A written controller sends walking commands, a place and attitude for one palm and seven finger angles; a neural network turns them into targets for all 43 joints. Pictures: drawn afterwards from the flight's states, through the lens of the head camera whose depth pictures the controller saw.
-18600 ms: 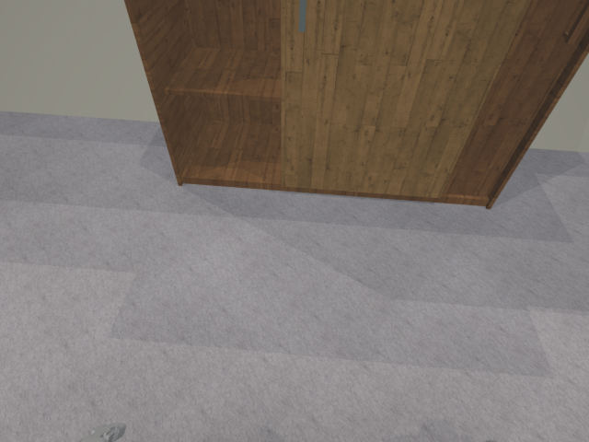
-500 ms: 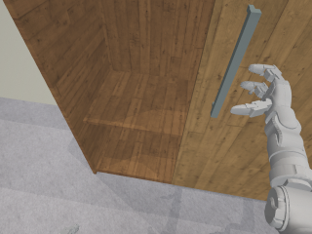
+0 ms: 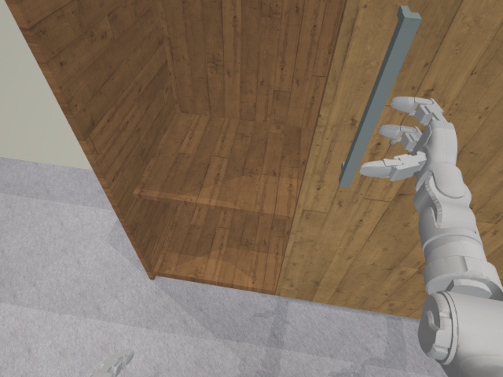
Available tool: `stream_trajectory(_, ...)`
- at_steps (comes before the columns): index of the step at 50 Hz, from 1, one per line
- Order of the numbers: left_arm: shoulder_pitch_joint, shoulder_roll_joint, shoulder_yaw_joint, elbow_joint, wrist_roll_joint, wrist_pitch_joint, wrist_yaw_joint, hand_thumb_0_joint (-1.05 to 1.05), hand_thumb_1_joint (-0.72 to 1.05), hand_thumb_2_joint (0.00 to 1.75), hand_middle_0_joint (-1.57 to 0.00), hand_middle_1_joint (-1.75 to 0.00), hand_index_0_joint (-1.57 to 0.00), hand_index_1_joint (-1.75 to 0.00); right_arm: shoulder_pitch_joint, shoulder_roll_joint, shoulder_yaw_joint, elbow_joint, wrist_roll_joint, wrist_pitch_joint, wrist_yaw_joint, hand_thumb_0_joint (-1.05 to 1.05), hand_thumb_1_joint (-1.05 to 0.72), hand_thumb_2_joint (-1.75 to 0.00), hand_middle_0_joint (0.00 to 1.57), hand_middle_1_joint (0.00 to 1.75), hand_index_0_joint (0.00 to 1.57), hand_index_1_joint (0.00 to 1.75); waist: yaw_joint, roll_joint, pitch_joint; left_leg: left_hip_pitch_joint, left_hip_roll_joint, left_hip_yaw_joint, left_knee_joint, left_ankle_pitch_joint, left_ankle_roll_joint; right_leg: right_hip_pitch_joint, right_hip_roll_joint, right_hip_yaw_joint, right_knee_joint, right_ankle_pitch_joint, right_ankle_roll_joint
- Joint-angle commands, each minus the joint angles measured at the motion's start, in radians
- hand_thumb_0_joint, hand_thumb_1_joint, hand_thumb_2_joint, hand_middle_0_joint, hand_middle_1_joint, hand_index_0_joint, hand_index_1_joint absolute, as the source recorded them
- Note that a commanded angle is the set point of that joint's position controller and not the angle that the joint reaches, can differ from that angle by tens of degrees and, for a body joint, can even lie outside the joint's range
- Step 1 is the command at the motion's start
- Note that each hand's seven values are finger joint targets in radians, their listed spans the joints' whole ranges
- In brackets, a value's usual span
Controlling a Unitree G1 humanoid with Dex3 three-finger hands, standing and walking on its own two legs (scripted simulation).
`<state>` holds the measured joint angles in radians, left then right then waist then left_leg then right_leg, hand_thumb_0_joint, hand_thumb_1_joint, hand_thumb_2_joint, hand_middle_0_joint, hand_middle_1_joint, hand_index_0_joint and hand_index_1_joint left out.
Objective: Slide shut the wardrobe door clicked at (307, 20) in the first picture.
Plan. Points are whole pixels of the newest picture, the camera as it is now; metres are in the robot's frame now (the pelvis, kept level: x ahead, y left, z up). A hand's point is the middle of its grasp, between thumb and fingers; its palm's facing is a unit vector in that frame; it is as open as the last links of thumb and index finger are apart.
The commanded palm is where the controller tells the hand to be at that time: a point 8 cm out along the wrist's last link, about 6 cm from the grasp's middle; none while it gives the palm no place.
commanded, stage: feel for the door with the fingertips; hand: right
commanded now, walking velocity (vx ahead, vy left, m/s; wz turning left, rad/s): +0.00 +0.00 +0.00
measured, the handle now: (368, 112) +0.51 -0.12 +0.18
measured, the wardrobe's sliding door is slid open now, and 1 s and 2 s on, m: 0.51 0.51 0.51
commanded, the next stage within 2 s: slide the fingers in behind the handle in 0.08 s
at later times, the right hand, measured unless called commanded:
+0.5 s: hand (394, 141) +0.46 -0.16 +0.17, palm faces +0.05 +1.00 +0.00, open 13.7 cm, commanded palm +0.43 -0.20 +0.16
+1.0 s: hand (373, 139) +0.46 -0.13 +0.17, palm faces +0.05 +1.00 +0.01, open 14.0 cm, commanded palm +0.43 -0.17 +0.16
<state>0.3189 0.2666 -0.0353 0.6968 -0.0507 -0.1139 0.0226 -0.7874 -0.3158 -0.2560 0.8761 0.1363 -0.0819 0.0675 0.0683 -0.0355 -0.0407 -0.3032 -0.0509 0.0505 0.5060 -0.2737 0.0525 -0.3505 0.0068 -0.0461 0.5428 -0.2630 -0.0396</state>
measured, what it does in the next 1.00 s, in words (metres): stands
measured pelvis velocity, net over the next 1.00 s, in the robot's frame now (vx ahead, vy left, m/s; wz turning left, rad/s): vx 0.00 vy -0.01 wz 0.01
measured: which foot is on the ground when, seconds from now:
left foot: down 0.00-1.00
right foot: down 0.00-1.00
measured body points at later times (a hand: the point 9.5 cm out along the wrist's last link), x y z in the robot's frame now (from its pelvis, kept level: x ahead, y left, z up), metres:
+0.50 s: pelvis -0.01 -0.01 +0.00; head +0.02 -0.01 +0.45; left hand +0.04 +0.25 -0.12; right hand +0.45 -0.22 +0.17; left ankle -0.01 +0.09 -0.73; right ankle +0.01 -0.09 -0.73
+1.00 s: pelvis +0.00 -0.01 +0.00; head +0.02 +0.00 +0.45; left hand +0.09 +0.25 -0.12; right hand +0.45 -0.18 +0.17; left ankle -0.01 +0.09 -0.73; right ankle +0.01 -0.09 -0.73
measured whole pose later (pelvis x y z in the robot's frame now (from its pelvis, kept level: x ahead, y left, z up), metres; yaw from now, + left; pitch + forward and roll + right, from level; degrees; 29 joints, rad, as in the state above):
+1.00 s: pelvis +0.00 -0.01 +0.00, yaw +0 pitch +4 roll +1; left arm 0.33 0.26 -0.02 0.72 -0.04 -0.14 -0.01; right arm -0.78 -0.23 -0.20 0.84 0.13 -0.10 0.00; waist 0.06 -0.04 -0.06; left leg -0.32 -0.04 0.04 0.52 -0.28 0.04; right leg -0.36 0.01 -0.06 0.55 -0.27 -0.05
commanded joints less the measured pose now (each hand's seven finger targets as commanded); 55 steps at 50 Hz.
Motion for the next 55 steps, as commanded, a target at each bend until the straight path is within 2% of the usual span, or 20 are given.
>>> stream_trajectory(1,0.027,0.147,0.047,-0.091,-0.005,-0.042,0.012,0.00,0.90,0.90,-0.20,-0.30,-0.20,-0.30,-0.540,-0.217,-0.049,-0.156,0.027,-0.076,0.020,0.00,0.50,-0.30,0.30,1.20,0.30,1.20,0.028,0.081,-0.294,0.049,0.032,-0.075,-0.069,0.308,-0.032,0.162,-0.004,0.063,-0.032,0.184,-0.018)
stream_trajectory(7,0.056,0.148,0.044,-0.063,-0.001,-0.049,0.009,0.00,0.90,0.90,-0.20,-0.30,-0.20,-0.30,-0.656,-0.221,-0.023,-0.103,-0.002,-0.103,0.019,0.00,0.50,-0.30,0.30,1.20,0.30,1.20,0.052,-0.002,-0.268,-0.029,0.033,-0.071,-0.068,0.235,-0.028,0.167,-0.002,0.079,-0.024,0.151,-0.014)
stream_trajectory(9,0.061,0.148,0.048,-0.064,0.000,-0.058,0.005,0.00,0.90,0.90,-0.20,-0.30,-0.20,-0.30,-0.662,-0.174,0.010,-0.100,0.000,-0.115,0.021,0.00,0.50,-0.30,0.30,1.20,0.30,1.20,0.056,-0.029,-0.292,-0.057,0.029,-0.063,-0.063,0.220,-0.024,0.205,-0.006,0.088,-0.022,0.165,-0.010)
stream_trajectory(13,0.079,0.157,0.051,-0.058,0.004,-0.063,0.002,0.00,0.90,0.90,-0.20,-0.30,-0.20,-0.30,-0.638,-0.217,-0.038,-0.050,0.005,-0.126,0.018,0.00,0.50,-0.30,0.30,1.20,0.30,1.20,0.046,0.054,-0.318,-0.027,0.026,-0.065,-0.058,0.219,-0.028,0.169,-0.005,0.090,-0.020,0.148,-0.013)
stream_trajectory(15,0.075,0.166,0.051,-0.059,-0.001,-0.066,-0.003,0.00,0.90,0.90,-0.20,-0.30,-0.20,-0.30,-0.621,-0.225,-0.027,-0.028,0.014,-0.127,0.024,0.00,0.50,-0.30,0.30,1.20,0.30,1.20,0.037,0.055,-0.309,-0.025,0.029,-0.065,-0.061,0.222,-0.025,0.150,-0.003,0.088,-0.022,0.151,-0.013)
stream_trajectory(17,0.078,0.156,0.047,-0.058,0.001,-0.068,-0.003,0.00,0.90,0.90,-0.20,-0.30,-0.20,-0.30,-0.662,-0.163,0.014,-0.049,0.005,-0.136,0.027,0.00,0.50,-0.30,0.30,1.20,0.30,1.20,0.057,-0.006,-0.276,-0.074,0.025,-0.059,-0.058,0.171,-0.024,0.169,-0.006,0.094,-0.027,0.115,-0.008)
stream_trajectory(21,0.086,0.165,0.051,-0.064,0.003,-0.074,-0.007,0.00,0.90,0.90,-0.20,-0.30,-0.20,-0.30,-0.626,-0.232,-0.049,-0.048,0.005,-0.144,0.018,0.00,0.50,-0.30,0.30,1.20,0.30,1.20,0.041,0.029,-0.308,-0.052,0.023,-0.061,-0.056,0.159,-0.023,0.162,-0.009,0.097,-0.028,0.110,-0.011)
stream_trajectory(24,0.071,0.156,0.053,-0.072,0.004,-0.085,-0.013,0.00,0.90,0.90,-0.20,-0.30,-0.20,-0.30,-0.619,-0.127,0.028,-0.100,0.008,-0.153,0.022,0.00,0.50,-0.30,0.30,1.20,0.30,1.20,0.046,-0.019,-0.308,-0.098,0.020,-0.047,-0.050,0.150,-0.019,0.223,-0.016,0.111,-0.030,0.130,-0.001)
stream_trajectory(25,0.069,0.167,0.059,-0.070,0.001,-0.087,-0.017,0.00,0.90,0.90,-0.20,-0.30,-0.20,-0.30,-0.583,-0.159,0.011,-0.090,0.016,-0.149,0.015,0.00,0.50,-0.30,0.30,1.20,0.30,1.20,0.024,0.029,-0.316,-0.082,0.020,-0.046,-0.052,0.164,-0.016,0.210,-0.017,0.115,-0.027,0.155,-0.002)
stream_trajectory(27,0.063,0.158,0.058,-0.082,0.003,-0.085,-0.019,0.00,0.90,0.90,-0.20,-0.30,-0.20,-0.30,-0.549,-0.122,0.017,-0.144,0.017,-0.147,0.007,0.00,0.50,-0.30,0.30,1.20,0.30,1.20,0.022,-0.006,-0.338,-0.074,0.016,-0.044,-0.044,0.169,-0.017,0.234,-0.020,0.114,-0.032,0.160,0.003)
stream_trajectory(30,0.048,0.170,0.058,-0.070,-0.003,-0.090,-0.022,0.00,0.90,0.90,-0.20,-0.30,-0.20,-0.30,-0.574,-0.155,0.011,-0.122,0.031,-0.131,-0.016,0.00,0.50,-0.30,0.30,1.20,0.30,1.20,0.013,0.053,-0.272,-0.078,0.021,-0.044,-0.059,0.157,-0.017,0.181,-0.018,0.115,-0.041,0.146,0.000)
stream_trajectory(34,0.039,0.148,0.055,-0.082,0.008,-0.086,-0.019,0.00,0.90,0.90,-0.20,-0.30,-0.20,-0.30,-0.584,-0.144,-0.004,-0.210,-0.007,-0.143,-0.060,0.00,0.50,-0.30,0.30,1.20,0.30,1.20,0.017,0.009,-0.300,-0.072,0.018,-0.043,-0.044,0.159,-0.019,0.216,-0.022,0.109,-0.045,0.150,0.003)
stream_trajectory(35,0.032,0.156,0.058,-0.080,0.008,-0.088,-0.022,0.00,0.90,0.90,-0.20,-0.30,-0.20,-0.30,-0.593,-0.181,-0.018,-0.225,-0.006,-0.144,-0.072,0.00,0.50,-0.30,0.30,1.20,0.30,1.20,0.005,0.010,-0.307,-0.065,0.021,-0.046,-0.045,0.185,-0.017,0.216,-0.020,0.107,-0.038,0.187,0.002)
stream_trajectory(38,0.037,0.142,0.062,-0.086,0.015,-0.083,-0.025,0.00,0.90,0.90,-0.20,-0.30,-0.20,-0.30,-0.545,-0.145,-0.014,-0.268,-0.022,-0.145,-0.082,0.00,0.50,-0.30,0.30,1.20,0.30,1.20,0.001,0.000,-0.379,-0.034,0.016,-0.043,-0.025,0.241,-0.016,0.273,-0.024,0.107,-0.029,0.256,0.011)
stream_trajectory(40,0.020,0.151,0.061,-0.090,0.006,-0.084,-0.029,0.00,0.90,0.90,-0.20,-0.30,-0.20,-0.30,-0.539,-0.128,0.021,-0.255,-0.002,-0.128,-0.077,0.00,0.50,-0.30,0.30,1.20,0.30,1.20,-0.006,0.030,-0.355,-0.023,0.019,-0.043,-0.037,0.262,-0.014,0.251,-0.020,0.105,-0.032,0.277,0.012)
stream_trajectory(41,0.030,0.137,0.061,-0.085,0.008,-0.082,-0.026,0.00,0.90,0.90,-0.20,-0.30,-0.20,-0.30,-0.552,-0.089,0.026,-0.264,-0.006,-0.125,-0.075,0.00,0.50,-0.30,0.30,1.20,0.30,1.20,0.023,0.036,-0.340,-0.033,0.013,-0.043,-0.036,0.259,-0.022,0.261,-0.026,0.095,-0.030,0.257,0.007)
stream_trajectory(42,0.029,0.139,0.062,-0.086,0.008,-0.082,-0.025,0.00,0.90,0.90,-0.20,-0.30,-0.20,-0.30,-0.551,-0.080,0.032,-0.279,-0.003,-0.121,-0.070,0.00,0.50,-0.30,0.30,1.20,0.30,1.20,0.018,0.030,-0.343,-0.032,0.013,-0.044,-0.037,0.267,-0.022,0.266,-0.025,0.095,-0.030,0.264,0.007)
stream_trajectory(47,0.021,0.132,0.061,-0.087,0.004,-0.073,-0.025,0.00,0.90,0.90,-0.20,-0.30,-0.20,-0.30,-0.488,-0.062,0.039,-0.266,-0.003,-0.083,-0.063,0.00,0.50,-0.30,0.30,1.20,0.30,1.20,0.005,0.017,-0.322,-0.006,0.017,-0.048,-0.042,0.315,-0.021,0.247,-0.016,0.081,-0.026,0.291,0.004)
stream_trajectory(52,0.011,0.128,0.060,-0.093,0.001,-0.059,-0.023,0.00,0.90,0.90,-0.20,-0.30,-0.20,-0.30,-0.467,-0.058,0.032,-0.262,0.008,-0.057,-0.064,0.00,0.50,-0.30,0.30,1.20,0.30,1.20,0.004,0.079,-0.296,0.030,0.020,-0.055,-0.054,0.339,-0.027,0.199,-0.008,0.066,-0.029,0.262,-0.006)
stream_trajectory(55,-0.009,0.131,0.061,-0.101,-0.002,-0.063,-0.025,0.00,0.90,0.90,-0.20,-0.30,-0.20,-0.30,-0.500,-0.064,0.048,-0.324,0.016,-0.067,-0.072,0.00,0.50,-0.30,0.30,1.20,0.30,1.20,-0.011,0.040,-0.331,0.041,0.026,-0.062,-0.054,0.363,-0.023,0.222,-0.002,0.067,-0.026,0.292,-0.004)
